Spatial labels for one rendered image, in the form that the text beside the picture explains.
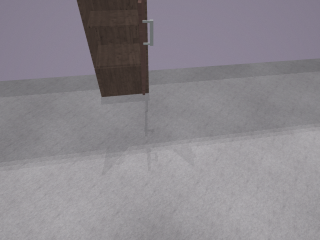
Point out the handle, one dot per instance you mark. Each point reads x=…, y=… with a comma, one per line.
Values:
x=151, y=25

